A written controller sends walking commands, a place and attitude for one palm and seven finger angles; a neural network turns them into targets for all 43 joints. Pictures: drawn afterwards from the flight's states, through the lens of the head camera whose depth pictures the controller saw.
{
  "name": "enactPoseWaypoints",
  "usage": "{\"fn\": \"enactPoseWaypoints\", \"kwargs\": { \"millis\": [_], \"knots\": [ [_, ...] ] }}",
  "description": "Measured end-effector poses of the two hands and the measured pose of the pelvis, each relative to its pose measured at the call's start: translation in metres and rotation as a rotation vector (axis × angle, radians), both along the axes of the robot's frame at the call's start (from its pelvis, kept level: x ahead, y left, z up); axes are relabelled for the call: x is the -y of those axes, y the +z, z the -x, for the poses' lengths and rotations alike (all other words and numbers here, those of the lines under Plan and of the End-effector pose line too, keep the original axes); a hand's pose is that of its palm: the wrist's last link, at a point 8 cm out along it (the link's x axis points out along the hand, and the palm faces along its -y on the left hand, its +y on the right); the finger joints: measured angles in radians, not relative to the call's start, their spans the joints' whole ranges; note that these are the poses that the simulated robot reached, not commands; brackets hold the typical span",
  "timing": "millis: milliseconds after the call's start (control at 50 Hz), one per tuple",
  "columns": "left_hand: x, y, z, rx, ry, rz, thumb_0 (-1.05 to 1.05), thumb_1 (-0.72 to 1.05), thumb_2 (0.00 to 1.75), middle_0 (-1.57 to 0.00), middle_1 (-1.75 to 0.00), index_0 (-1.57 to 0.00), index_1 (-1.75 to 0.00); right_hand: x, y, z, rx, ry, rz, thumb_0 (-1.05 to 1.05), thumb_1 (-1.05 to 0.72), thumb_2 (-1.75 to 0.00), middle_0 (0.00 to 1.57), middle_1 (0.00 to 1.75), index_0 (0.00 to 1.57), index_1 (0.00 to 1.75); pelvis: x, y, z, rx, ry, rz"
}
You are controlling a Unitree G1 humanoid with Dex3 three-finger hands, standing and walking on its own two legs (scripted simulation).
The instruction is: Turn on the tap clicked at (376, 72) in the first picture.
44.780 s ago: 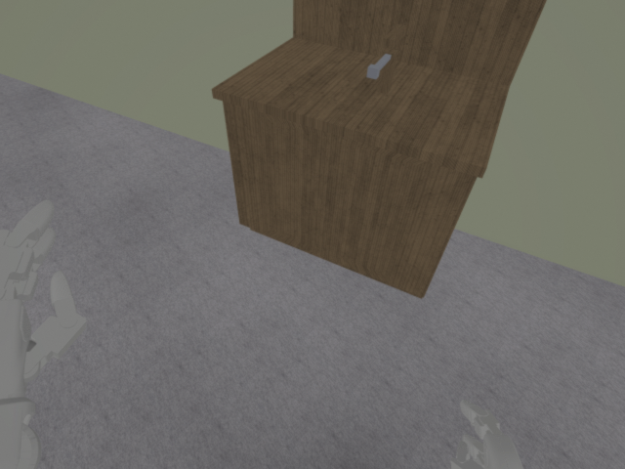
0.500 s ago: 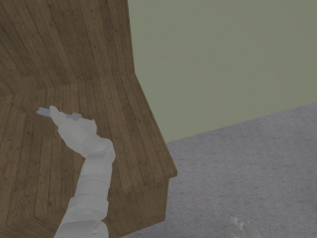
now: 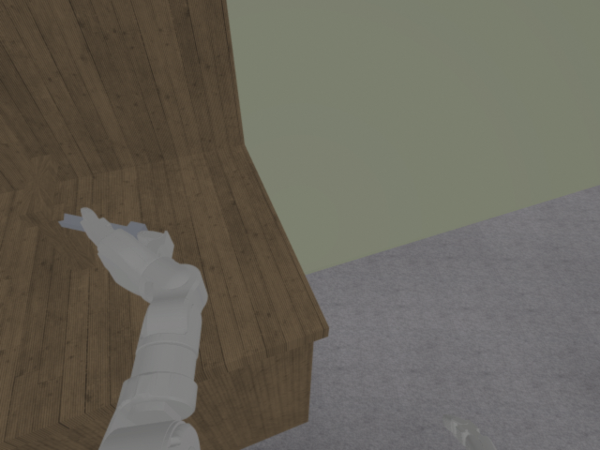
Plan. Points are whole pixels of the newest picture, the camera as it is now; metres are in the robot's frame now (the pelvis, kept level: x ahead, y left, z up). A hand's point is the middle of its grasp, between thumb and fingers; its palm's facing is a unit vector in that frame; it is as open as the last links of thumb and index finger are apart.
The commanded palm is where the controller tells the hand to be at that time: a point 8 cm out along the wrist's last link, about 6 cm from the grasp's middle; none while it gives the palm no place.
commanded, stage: lift the hand up off the lever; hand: left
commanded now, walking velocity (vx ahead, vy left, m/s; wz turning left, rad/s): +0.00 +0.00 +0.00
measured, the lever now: (135, 235) +0.40 +0.27 +0.07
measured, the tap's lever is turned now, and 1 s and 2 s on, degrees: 55 54 54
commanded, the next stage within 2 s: draw the hand back beside the body in 1.08 s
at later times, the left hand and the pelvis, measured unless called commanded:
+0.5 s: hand (143, 230) +0.36 +0.23 +0.13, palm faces +0.84 -0.53 -0.05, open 7.8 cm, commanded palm +0.30 +0.23 +0.13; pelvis +0.00 +0.00 +0.01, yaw +1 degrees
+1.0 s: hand (139, 223) +0.35 +0.22 +0.15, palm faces +0.83 -0.55 -0.04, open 7.8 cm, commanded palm +0.30 +0.23 +0.15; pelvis +0.00 +0.00 +0.01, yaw +1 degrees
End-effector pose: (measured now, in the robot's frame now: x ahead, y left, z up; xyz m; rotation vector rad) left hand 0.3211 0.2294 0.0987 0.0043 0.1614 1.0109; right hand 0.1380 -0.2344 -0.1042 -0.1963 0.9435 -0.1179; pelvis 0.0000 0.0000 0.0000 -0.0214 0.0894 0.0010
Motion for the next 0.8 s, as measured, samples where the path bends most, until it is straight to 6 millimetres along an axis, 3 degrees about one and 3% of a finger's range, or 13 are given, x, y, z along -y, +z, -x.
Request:
{"fn": "enactPoseWaypoints", "kwargs": {
  "millis": [140, 300, 500, 800],
  "knots": [
    [-0.001, 0.008, 0.006, 0.018, 0.002, -0.009, 0.16, 0.81, 0.87, -0.15, -0.15, -0.16, -0.15, -0.004, 0.004, -0.014, 0.029, 0.025, -0.004, 0.01, -0.90, -0.90, 0.20, 0.30, 0.20, 0.30, 0.000, 0.002, -0.003, 0.014, 0.003, -0.002],
    [-0.009, 0.033, 0.011, 0.065, 0.000, -0.043, 0.07, 0.87, 0.89, -0.15, -0.15, -0.16, -0.15, -0.013, 0.012, -0.036, 0.073, 0.070, -0.019, 0.01, -0.90, -0.90, 0.20, 0.30, 0.20, 0.30, 0.000, 0.005, -0.004, 0.037, 0.019, -0.005],
    [-0.009, 0.031, 0.019, 0.038, -0.003, -0.011, 0.02, 0.90, 0.90, -0.15, -0.15, -0.16, -0.15, -0.024, 0.026, -0.061, 0.130, 0.105, -0.022, 0.01, -0.90, -0.90, 0.20, 0.30, 0.20, 0.30, 0.000, 0.009, -0.005, 0.056, 0.023, -0.007],
    [-0.006, 0.047, 0.020, 0.056, -0.031, -0.013, 0.02, 0.90, 0.90, -0.15, -0.15, -0.16, -0.15, -0.029, 0.027, -0.062, 0.125, 0.111, -0.037, 0.01, -0.90, -0.90, 0.20, 0.30, 0.20, 0.30, -0.001, 0.012, -0.005, 0.075, 0.022, -0.010]
  ]
}}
